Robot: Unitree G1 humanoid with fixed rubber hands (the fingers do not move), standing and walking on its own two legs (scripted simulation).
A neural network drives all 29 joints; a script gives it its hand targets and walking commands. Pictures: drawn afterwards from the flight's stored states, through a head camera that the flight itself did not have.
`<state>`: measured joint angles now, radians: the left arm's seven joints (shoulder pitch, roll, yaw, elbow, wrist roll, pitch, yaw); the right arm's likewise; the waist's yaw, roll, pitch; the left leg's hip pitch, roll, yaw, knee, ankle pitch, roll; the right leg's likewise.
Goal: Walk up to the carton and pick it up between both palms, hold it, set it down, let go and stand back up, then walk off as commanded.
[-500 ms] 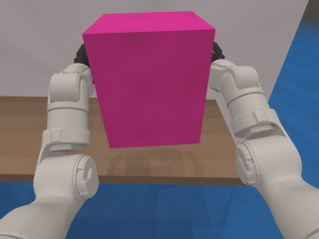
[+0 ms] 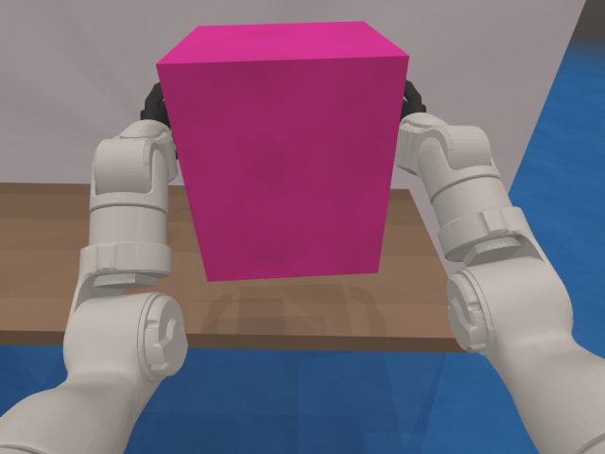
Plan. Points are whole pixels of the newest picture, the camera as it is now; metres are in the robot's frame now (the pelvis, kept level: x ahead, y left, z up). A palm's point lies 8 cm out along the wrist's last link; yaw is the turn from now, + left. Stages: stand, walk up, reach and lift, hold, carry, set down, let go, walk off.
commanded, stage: hold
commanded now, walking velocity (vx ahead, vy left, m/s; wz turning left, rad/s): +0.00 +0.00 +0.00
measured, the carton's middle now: (287, 148) +0.38 +0.00 +0.28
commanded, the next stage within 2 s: none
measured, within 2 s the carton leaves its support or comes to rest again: neither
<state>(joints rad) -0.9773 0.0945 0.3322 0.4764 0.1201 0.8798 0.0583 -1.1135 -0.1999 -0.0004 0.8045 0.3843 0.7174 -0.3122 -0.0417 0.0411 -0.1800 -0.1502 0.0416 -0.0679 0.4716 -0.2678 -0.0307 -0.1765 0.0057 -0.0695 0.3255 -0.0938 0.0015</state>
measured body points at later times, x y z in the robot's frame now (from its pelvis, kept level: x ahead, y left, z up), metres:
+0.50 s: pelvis +0.00 +0.00 +0.00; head -0.09 +0.00 +0.44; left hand +0.38 +0.16 +0.30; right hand +0.39 -0.15 +0.30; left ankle +0.00 +0.14 -0.74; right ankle +0.06 -0.12 -0.74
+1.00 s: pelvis +0.00 +0.00 +0.00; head -0.09 +0.00 +0.44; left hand +0.38 +0.16 +0.30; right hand +0.39 -0.15 +0.30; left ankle +0.00 +0.14 -0.74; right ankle +0.06 -0.12 -0.74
